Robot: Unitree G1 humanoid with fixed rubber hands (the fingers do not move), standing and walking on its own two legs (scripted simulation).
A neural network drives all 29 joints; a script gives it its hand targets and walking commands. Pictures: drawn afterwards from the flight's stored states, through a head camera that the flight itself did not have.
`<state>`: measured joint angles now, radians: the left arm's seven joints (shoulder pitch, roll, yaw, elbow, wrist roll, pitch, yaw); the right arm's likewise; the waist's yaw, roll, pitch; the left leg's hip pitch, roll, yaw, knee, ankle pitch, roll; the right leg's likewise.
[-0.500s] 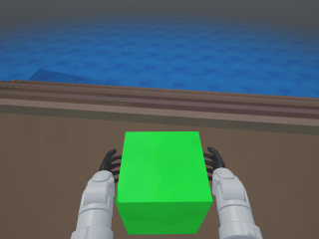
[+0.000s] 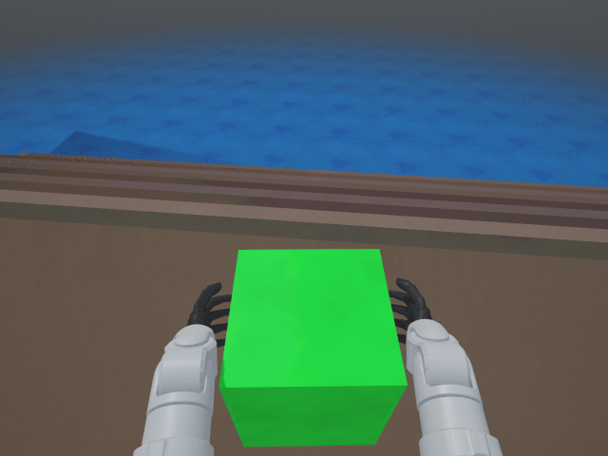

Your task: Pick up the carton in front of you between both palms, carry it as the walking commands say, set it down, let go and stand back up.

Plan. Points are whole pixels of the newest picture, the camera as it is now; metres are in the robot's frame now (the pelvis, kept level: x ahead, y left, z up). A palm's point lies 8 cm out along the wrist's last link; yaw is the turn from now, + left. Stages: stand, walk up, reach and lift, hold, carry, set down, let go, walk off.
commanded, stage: reach and lift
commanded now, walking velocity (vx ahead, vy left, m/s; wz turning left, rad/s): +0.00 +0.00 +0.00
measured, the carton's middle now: (309, 351) +0.31 +0.00 -0.05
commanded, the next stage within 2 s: hold in 0.24 s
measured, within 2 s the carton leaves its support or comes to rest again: neither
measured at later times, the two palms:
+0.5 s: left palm (198, 332) +0.28 +0.15 +0.05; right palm (424, 328) +0.28 -0.15 +0.05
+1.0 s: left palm (197, 331) +0.28 +0.15 +0.05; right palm (424, 327) +0.28 -0.15 +0.05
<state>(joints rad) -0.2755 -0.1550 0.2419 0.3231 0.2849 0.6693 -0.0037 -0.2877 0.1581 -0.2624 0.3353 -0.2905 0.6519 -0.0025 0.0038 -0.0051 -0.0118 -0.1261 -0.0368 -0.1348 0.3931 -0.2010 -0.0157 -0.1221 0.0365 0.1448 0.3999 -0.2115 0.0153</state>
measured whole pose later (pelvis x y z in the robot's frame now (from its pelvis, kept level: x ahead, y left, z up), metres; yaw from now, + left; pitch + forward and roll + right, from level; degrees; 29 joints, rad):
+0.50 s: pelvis +0.00 +0.00 +0.00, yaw +0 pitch -7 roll +0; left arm -0.25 -0.15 0.20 0.23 0.27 0.77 0.00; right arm -0.26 0.15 -0.22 0.24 -0.28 0.76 0.00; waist 0.00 0.00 -0.01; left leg -0.05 -0.03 -0.13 0.35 -0.19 -0.01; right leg -0.04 0.03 0.14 0.35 -0.19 0.01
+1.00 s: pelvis -0.01 +0.00 +0.00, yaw +0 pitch -7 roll +0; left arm -0.29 -0.16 0.23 0.26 0.29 0.77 -0.01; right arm -0.30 0.16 -0.26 0.27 -0.30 0.75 0.01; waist 0.00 0.00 0.01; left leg -0.06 -0.03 -0.13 0.37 -0.19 -0.01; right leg -0.06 0.03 0.14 0.37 -0.20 0.01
